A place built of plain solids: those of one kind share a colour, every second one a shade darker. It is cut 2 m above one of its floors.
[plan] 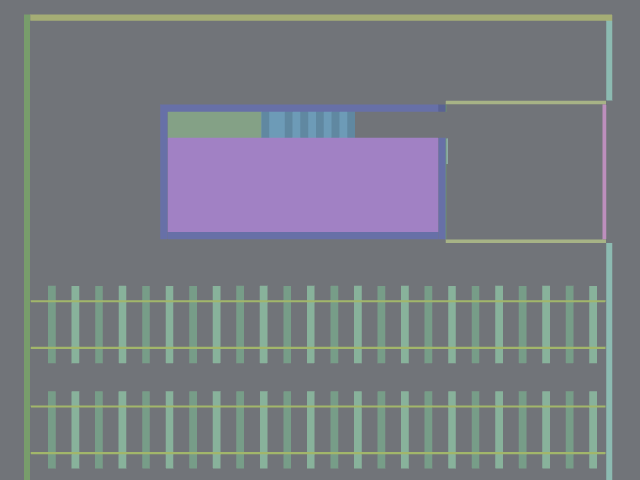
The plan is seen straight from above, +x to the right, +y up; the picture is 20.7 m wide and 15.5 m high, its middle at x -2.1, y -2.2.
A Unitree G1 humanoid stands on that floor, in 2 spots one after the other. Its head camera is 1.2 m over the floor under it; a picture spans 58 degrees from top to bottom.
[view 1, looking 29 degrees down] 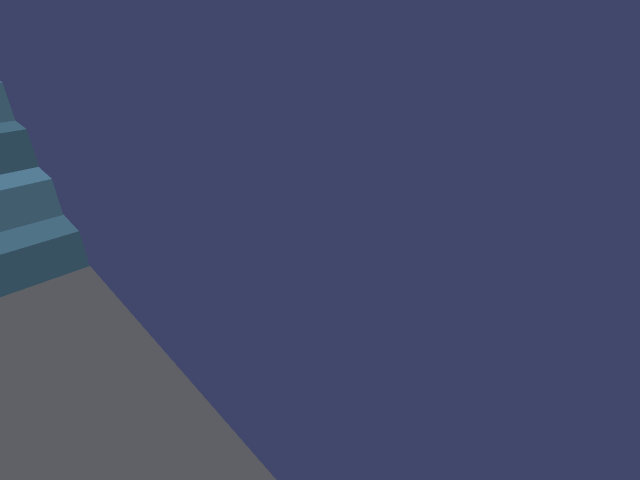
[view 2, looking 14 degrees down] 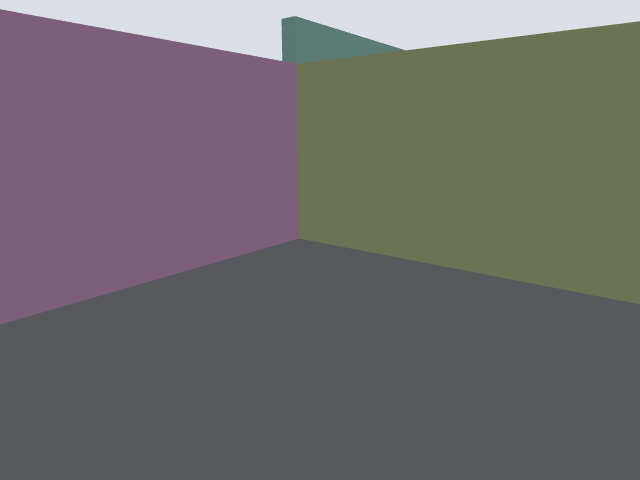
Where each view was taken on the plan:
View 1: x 1.22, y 1.52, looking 137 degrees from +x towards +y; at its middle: wall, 0.71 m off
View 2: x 3.82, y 1.52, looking -52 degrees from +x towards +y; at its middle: fence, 4.84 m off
